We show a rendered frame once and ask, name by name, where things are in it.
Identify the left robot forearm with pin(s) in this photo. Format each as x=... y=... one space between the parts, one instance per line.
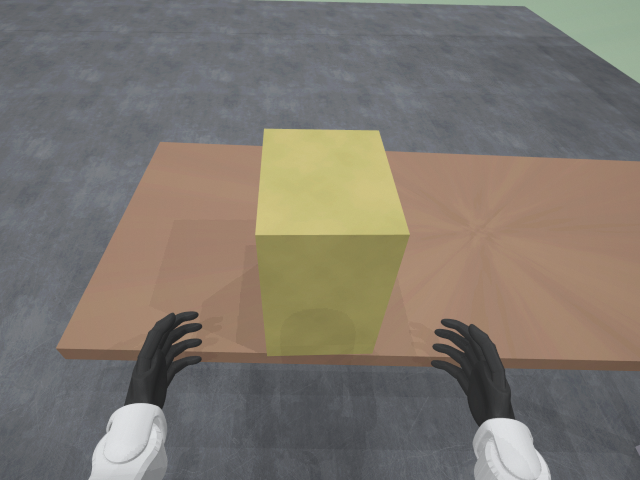
x=133 y=448

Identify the right robot forearm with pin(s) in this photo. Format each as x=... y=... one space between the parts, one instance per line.
x=505 y=451

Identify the robot right hand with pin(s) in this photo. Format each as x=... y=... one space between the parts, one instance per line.
x=482 y=374

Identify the robot left hand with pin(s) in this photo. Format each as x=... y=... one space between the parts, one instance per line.
x=154 y=369

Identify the table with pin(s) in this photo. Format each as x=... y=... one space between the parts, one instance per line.
x=542 y=254

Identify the carton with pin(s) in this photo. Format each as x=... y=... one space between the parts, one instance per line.
x=330 y=238

